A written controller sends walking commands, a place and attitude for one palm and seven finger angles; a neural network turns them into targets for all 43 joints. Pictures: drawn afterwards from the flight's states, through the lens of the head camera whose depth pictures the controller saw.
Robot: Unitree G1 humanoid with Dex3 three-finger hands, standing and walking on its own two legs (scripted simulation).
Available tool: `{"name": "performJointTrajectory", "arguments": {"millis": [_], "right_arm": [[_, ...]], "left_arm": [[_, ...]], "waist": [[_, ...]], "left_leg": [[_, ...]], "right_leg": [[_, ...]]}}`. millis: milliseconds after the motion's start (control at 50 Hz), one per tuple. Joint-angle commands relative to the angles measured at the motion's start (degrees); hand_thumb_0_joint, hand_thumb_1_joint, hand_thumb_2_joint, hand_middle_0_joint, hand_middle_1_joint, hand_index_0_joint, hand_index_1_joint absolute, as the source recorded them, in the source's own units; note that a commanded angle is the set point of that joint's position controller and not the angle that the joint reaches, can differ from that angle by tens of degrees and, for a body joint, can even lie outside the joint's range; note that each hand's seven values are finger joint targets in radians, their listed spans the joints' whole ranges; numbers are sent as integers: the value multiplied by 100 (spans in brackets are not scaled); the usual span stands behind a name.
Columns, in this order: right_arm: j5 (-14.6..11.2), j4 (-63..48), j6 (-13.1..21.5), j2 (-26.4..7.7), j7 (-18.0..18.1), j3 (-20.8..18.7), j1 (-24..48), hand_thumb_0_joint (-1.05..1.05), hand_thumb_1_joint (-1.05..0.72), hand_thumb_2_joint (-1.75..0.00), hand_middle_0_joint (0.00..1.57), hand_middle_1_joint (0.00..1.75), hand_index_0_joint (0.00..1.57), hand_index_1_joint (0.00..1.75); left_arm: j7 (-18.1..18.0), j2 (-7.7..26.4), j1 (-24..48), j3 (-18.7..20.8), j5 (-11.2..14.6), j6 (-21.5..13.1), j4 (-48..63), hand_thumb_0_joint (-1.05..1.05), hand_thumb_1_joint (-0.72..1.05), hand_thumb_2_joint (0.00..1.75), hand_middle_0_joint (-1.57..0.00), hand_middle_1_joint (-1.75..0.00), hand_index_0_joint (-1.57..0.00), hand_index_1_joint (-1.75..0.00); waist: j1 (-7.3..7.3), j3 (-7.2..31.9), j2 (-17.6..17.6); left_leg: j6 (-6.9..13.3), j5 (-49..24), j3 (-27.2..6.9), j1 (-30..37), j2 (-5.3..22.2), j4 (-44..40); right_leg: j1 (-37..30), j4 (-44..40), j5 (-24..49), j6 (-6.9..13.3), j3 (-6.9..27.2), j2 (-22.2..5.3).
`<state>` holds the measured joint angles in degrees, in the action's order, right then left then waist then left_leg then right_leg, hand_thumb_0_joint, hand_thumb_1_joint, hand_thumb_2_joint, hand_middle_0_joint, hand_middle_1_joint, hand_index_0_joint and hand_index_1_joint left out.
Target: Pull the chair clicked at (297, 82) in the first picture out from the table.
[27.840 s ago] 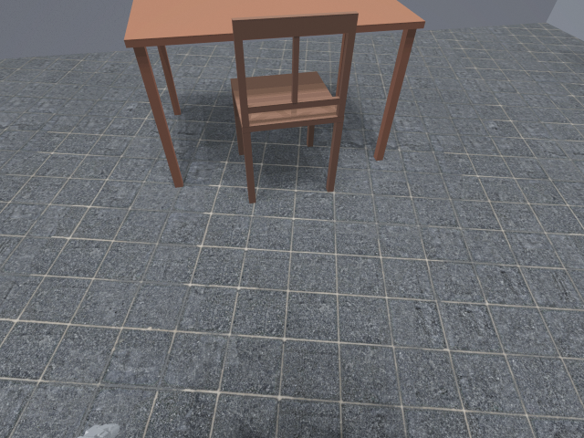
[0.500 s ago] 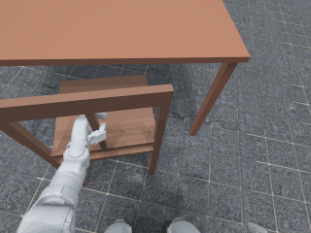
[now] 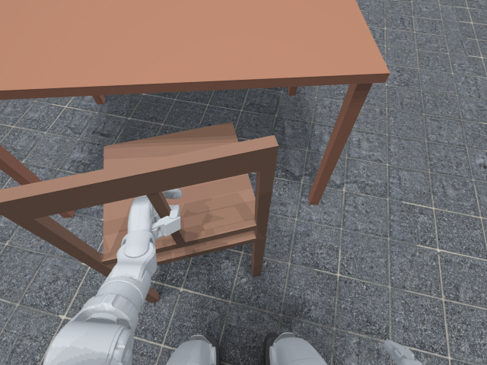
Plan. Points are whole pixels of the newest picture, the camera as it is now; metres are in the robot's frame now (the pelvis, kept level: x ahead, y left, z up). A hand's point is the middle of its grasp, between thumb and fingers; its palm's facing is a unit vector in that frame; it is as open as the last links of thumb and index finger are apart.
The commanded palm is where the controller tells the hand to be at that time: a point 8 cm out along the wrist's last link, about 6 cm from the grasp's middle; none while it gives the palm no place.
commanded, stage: step backward, pulling the chair out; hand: left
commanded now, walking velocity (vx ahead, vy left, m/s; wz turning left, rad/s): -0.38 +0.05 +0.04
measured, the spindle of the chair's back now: (168, 218) +0.40 +0.15 -0.10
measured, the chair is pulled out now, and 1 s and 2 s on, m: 0.15 0.17 0.24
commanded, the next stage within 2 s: none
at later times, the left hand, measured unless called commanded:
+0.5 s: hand (174, 226) +0.36 +0.13 -0.06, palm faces +0.04 -0.99 -0.17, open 5.3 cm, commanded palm +0.35 +0.18 -0.05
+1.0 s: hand (174, 225) +0.36 +0.13 -0.06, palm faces +0.05 -0.98 -0.17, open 5.3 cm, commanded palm +0.35 +0.18 -0.05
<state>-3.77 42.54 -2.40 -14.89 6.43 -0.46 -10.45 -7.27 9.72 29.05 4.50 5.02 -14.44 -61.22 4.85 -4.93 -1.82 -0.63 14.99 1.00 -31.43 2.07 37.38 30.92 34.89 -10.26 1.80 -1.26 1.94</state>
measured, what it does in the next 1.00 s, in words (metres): stands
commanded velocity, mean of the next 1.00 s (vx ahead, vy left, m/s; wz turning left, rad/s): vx -0.38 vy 0.00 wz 0.05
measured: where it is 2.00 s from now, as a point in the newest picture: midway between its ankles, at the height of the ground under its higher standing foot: outside the picture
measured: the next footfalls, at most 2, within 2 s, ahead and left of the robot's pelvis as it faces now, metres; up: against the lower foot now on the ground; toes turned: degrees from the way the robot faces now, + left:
left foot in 1.70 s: -0.09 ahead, +0.18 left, +0.00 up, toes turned +4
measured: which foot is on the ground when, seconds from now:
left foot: down 0.00-1.00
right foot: down 0.00-1.00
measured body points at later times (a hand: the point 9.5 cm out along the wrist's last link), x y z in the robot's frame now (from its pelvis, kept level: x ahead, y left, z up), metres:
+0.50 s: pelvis -0.01 +0.01 +0.00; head +0.07 -0.01 +0.44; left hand +0.35 +0.18 -0.04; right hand +0.08 -0.25 -0.14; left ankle +0.07 +0.13 -0.72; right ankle +0.08 -0.10 -0.72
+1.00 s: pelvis -0.01 +0.00 +0.00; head +0.07 -0.01 +0.44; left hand +0.35 +0.18 -0.04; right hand +0.09 -0.26 -0.13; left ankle +0.07 +0.13 -0.71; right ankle +0.08 -0.10 -0.72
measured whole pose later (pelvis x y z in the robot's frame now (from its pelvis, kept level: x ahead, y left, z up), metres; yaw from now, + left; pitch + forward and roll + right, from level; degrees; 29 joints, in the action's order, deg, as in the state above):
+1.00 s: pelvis -0.01 +0.00 +0.00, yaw +0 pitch +4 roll +0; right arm -3.4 43.4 1.4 -14.3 6.8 -0.5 -10.3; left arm -7.5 9.5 29.3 2.3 5.1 -12.4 -61.3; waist 4.0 -6.1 -1.1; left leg -1.3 17.9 0.8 -29.9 1.3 38.5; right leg 29.1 34.7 -9.6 1.7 -0.9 1.5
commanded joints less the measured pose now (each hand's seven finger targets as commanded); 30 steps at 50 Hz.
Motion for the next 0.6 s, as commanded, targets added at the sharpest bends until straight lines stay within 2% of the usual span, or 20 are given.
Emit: {"name": "performJointTrajectory", "arguments": {"millis": [0,20,40,60,80,120,160,200,240,260,300,320,340,400,440,460,520,540,560,580], "right_arm": [[-12,-448,148,-773,104,-247,-312,0,-90,-90,20,30,20,30],[-21,-469,158,-785,121,-248,-295,0,-90,-90,20,30,20,30],[-25,-491,168,-847,144,-274,-274,0,-90,-90,20,30,20,30],[-43,-504,172,-833,140,-254,-271,0,-90,-90,20,30,20,30],[-64,-589,179,-815,135,-251,-221,0,-90,-90,20,30,20,30],[-52,-635,239,-820,150,-230,-166,0,-90,-90,20,30,20,30],[-22,-605,278,-865,173,-244,-159,0,-90,-90,20,30,20,30],[18,-609,305,-817,164,-253,-166,0,-90,-90,20,30,20,30],[49,-564,337,-848,175,-299,-224,0,-90,-90,20,30,20,30],[56,-545,349,-830,168,-293,-249,0,-90,-90,20,30,20,30],[73,-571,349,-788,153,-269,-184,0,-90,-90,20,30,20,30],[54,-580,357,-765,151,-252,-184,0,-90,-90,20,30,20,30],[47,-559,375,-812,167,-277,-198,0,-90,-90,20,30,20,30],[37,-482,432,-706,152,-246,-319,0,-90,-90,20,30,20,30],[25,-434,466,-741,138,-282,-366,0,-90,-90,20,30,20,30],[44,-364,475,-711,132,-270,-374,0,-90,-90,20,30,20,30],[50,-315,507,-746,161,-247,-338,0,-90,-90,20,30,20,30],[51,-323,519,-798,183,-264,-308,0,-90,-90,20,30,20,30],[35,-338,511,-786,180,-246,-289,0,-90,-90,20,30,20,30],[17,-390,500,-782,167,-237,-237,0,-90,-90,20,30,20,30]], "left_arm": [[-200,1261,1899,-225,-341,-105,1023,0,90,90,-50,-145,-50,-145],[-192,1198,1909,-270,-315,-108,1078,0,90,90,-50,-145,-50,-145],[-198,1221,1826,-252,-306,-95,1024,0,90,90,-50,-145,-50,-145],[-193,1122,1851,-345,-266,-101,1086,0,90,90,-50,-145,-50,-145],[-189,1081,1889,-401,-221,-106,1179,0,90,90,-50,-145,-50,-145],[-169,991,1895,-464,-194,-124,1281,0,90,90,-50,-145,-50,-145],[-159,963,1775,-432,-174,-120,1305,0,90,90,-50,-145,-50,-145],[-111,845,1847,-497,-174,-120,1384,0,90,90,-50,-145,-50,-145],[-96,1024,1891,-338,-191,-108,1391,0,90,90,-50,-145,-50,-145],[-79,993,1911,-367,-205,-97,1375,0,90,90,-50,-145,-50,-145],[-58,1025,1956,-358,-214,-85,1342,0,90,90,-50,-145,-50,-145],[-64,1022,1947,-360,-200,-81,1329,0,90,90,-50,-145,-50,-145],[-99,1192,1931,-236,-204,-84,1269,0,90,90,-50,-145,-50,-145],[-128,1226,1911,-238,-243,-115,1119,0,90,90,-50,-145,-50,-145],[-169,1352,1937,-138,-259,-113,1028,0,90,90,-50,-145,-50,-145],[-169,1288,1939,-163,-294,-124,979,0,90,90,-50,-145,-50,-145],[-151,1206,2036,-202,-317,-167,1059,0,90,90,-50,-145,-50,-145],[-156,1196,2029,-224,-299,-167,1055,0,90,90,-50,-145,-50,-145],[-155,1121,2062,-282,-261,-168,1074,0,90,90,-50,-145,-50,-145],[-142,1049,2108,-361,-231,-175,1149,0,90,90,-50,-145,-50,-145]], "waist": [[-45,2545,230],[-51,2561,218],[-69,2500,-2],[-86,2506,46],[-87,2413,56],[-114,2251,-294],[-175,2279,-709],[-180,2335,-807],[-161,2431,-641],[-164,2434,-656],[-179,2235,-558],[-186,2175,-285],[-175,2088,-146],[-123,2172,578],[-91,2261,682],[-97,2337,621],[-115,2531,334],[-125,2535,106],[-136,2511,159],[-137,2427,93]], "left_leg": [[81,-113,-125,1214,64,-313],[121,-331,-226,1234,163,-455],[169,-392,-354,1253,273,-622],[227,-324,-463,1235,366,-775],[267,105,-464,1214,407,-874],[301,610,-565,1190,485,-1132],[380,366,-805,1108,735,-1403],[387,-115,-812,1206,836,-1295],[359,-678,-703,1403,842,-1089],[328,-823,-627,1388,846,-1006],[297,-219,-538,970,795,-969],[276,150,-491,829,715,-890],[237,382,-416,835,599,-758],[62,620,-132,1175,191,-231],[15,579,-63,1352,29,7],[7,425,-73,1413,56,-60],[94,-481,-279,1460,309,-455],[144,-743,-421,1483,459,-603],[222,-693,-548,1414,579,-734],[272,-326,-604,1362,646,-853]], "right_leg": [[-1090,-1134,106,-304,829,-1039],[-1098,-1017,144,-350,707,-877],[-1059,-939,14,-382,608,-730],[-1121,-872,-191,-400,560,-613],[-1081,-951,-672,-398,598,-579],[-927,-878,-1174,-313,497,-454],[-1062,-360,-904,-265,324,-266],[-1071,-143,-582,-239,290,-206],[-1032,-169,-247,-254,313,-209],[-1038,-153,-147,-259,323,-242],[-1062,-184,-533,-244,420,-335],[-1056,-318,-746,-223,519,-400],[-967,-555,-844,-192,655,-489],[-674,-1254,-1044,-111,1079,-939],[-656,-1482,-981,-21,1291,-1161],[-767,-1438,-763,-38,1205,-1194],[-898,-899,6,-262,716,-812],[-921,-735,79,-323,573,-650],[-934,-628,-147,-364,514,-540],[-874,-590,-606,-355,495,-479]]}}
